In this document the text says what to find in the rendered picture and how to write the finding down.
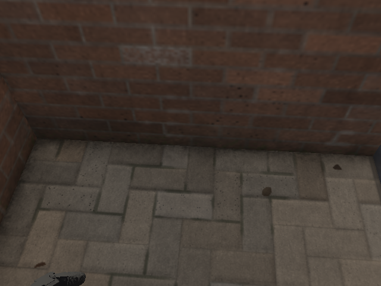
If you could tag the left robot hand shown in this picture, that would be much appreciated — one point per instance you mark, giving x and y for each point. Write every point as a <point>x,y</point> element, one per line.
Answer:
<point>61,279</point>

